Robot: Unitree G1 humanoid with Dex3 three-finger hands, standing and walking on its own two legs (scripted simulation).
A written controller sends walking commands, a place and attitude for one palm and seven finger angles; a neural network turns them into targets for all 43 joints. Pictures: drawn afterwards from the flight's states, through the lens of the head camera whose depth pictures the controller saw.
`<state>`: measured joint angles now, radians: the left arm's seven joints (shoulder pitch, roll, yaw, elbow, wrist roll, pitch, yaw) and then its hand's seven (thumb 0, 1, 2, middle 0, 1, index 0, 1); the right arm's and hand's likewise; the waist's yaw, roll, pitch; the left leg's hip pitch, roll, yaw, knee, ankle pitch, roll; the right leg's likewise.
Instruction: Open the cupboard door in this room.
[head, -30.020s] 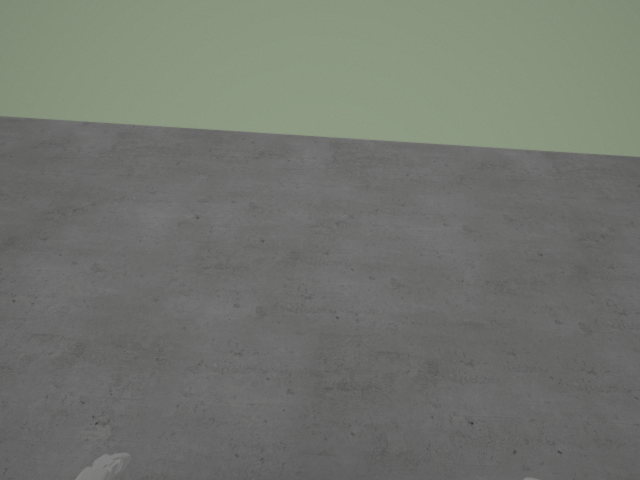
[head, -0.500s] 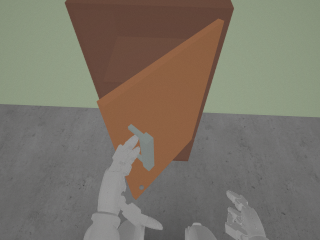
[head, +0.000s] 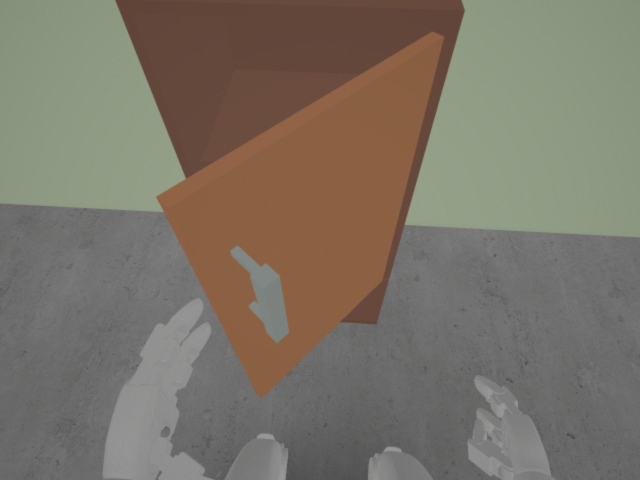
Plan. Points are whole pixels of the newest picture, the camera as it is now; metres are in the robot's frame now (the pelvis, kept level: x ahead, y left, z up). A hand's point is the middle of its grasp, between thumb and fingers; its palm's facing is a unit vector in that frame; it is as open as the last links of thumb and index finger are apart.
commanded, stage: slide the hand sideways off the handle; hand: left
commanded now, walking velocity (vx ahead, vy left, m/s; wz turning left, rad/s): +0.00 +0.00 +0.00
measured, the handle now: (260, 296) +0.32 +0.09 +0.06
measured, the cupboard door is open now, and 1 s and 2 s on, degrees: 49 49 49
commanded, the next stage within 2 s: draw the hand back to the body in 0.10 s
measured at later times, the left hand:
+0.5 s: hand (144, 414) +0.18 +0.17 +0.12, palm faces -0.02 -1.00 -0.05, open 16.3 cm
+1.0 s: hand (19, 372) +0.19 +0.24 +0.17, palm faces +0.25 -0.89 -0.37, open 13.9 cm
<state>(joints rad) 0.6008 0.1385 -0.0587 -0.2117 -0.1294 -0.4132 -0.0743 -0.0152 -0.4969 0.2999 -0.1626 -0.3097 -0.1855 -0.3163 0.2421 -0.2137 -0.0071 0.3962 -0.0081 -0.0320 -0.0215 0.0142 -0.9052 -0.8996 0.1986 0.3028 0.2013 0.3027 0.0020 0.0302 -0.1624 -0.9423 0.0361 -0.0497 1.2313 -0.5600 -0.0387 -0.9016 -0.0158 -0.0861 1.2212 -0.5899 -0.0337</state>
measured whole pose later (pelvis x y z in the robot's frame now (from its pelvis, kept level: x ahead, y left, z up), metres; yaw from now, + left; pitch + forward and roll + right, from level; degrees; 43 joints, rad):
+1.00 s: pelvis +0.01 +0.03 +0.07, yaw -1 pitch +3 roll -2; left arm 0.65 0.32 0.13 -0.47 -0.04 0.01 0.13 -0.01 -0.09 0.47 -0.17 -0.30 -0.17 -0.30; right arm 0.30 -0.21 0.07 0.44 0.02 -0.06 -0.13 0.01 -0.90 -0.90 0.20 0.30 0.20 0.30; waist 0.04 0.06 -0.10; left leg -0.45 0.02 0.00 0.82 -0.42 0.01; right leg -0.40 -0.02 -0.05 0.76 -0.41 0.02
